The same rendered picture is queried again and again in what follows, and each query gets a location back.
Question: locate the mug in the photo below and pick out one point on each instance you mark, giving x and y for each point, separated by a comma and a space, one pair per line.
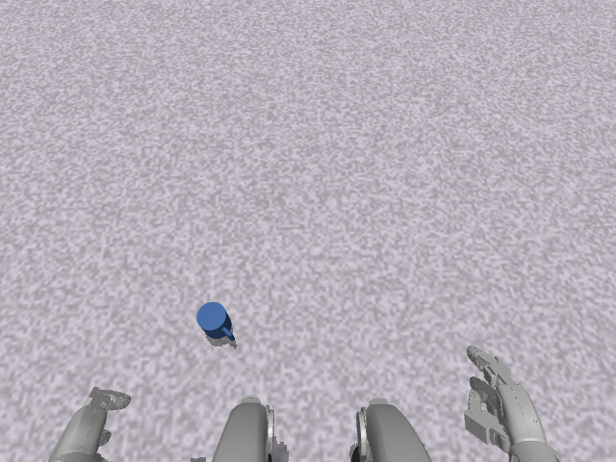
214, 320

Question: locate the right robot hand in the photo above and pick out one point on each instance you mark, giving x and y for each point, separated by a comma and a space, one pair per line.
511, 417

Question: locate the left robot hand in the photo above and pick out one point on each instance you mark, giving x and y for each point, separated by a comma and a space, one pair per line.
85, 431

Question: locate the right robot arm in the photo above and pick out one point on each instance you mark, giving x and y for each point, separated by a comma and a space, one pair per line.
533, 451

